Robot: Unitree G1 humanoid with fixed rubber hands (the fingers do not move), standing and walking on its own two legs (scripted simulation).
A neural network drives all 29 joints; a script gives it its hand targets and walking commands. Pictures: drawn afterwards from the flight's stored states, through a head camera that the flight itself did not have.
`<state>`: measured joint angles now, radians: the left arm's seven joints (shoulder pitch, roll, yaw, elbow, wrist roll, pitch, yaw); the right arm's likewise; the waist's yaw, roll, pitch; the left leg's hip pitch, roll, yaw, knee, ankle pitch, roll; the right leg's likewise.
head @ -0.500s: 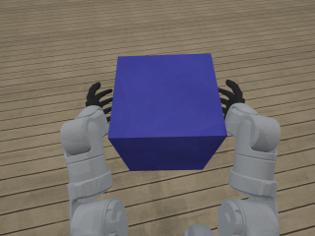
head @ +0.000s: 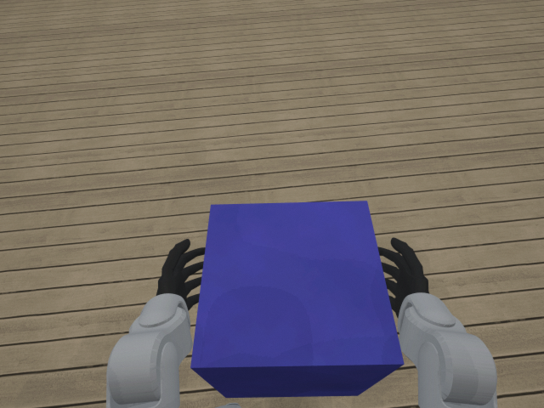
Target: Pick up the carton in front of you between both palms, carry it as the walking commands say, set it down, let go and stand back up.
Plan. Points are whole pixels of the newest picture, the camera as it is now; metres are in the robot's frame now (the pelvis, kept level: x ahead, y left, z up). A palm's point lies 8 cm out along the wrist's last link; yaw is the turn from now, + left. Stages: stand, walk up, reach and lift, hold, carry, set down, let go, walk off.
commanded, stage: carry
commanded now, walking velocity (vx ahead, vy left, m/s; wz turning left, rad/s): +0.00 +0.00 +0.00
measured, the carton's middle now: (290, 308) +0.26 +0.00 +0.00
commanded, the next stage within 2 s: hold in 1.66 s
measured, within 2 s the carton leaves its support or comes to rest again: neither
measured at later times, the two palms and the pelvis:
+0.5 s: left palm (191, 195) +0.42 +0.16 +0.08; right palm (382, 204) +0.39 -0.14 +0.08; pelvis +0.18 +0.03 -0.02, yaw -4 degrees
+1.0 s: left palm (196, 213) +0.39 +0.15 +0.06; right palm (390, 222) +0.37 -0.15 +0.06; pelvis +0.15 +0.01 -0.02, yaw -4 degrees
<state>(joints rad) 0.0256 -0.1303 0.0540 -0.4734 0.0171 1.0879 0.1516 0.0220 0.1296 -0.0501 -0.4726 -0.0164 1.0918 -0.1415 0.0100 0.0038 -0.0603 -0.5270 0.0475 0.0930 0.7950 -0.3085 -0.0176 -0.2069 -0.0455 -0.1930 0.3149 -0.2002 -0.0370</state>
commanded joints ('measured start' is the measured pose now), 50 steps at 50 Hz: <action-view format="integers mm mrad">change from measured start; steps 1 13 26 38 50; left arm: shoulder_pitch -276 -292 -285 -308 -361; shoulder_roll -796 -606 -633 -649 -587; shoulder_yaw -573 -553 -513 -540 -516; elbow -154 -142 -99 -130 12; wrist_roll -193 -183 -156 -174 -119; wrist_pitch -12 90 68 51 38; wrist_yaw -78 -21 -15 -26 -76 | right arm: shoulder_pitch -288 -255 -300 -301 -366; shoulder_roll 815 622 650 657 579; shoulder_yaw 594 501 531 535 521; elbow -152 -117 -102 -125 6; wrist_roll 168 162 173 164 132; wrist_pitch -22 67 59 44 31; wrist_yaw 40 -1 6 7 67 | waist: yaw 4 -9 -13 -13 -11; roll -185 121 -18 -20 -11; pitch -291 -290 -284 -238 -154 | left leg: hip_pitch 48 461 396 358 322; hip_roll -43 261 131 125 123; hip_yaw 77 -199 -2 0 -21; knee -199 -491 -241 -243 -326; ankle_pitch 148 491 689 523 287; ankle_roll -10 136 76 72 63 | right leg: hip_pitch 268 -55 16 -6 -75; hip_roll -183 -48 -119 -112 -100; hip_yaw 41 105 134 150 170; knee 12 165 161 154 87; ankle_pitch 791 -303 327 254 -9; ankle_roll -59 73 72 43 16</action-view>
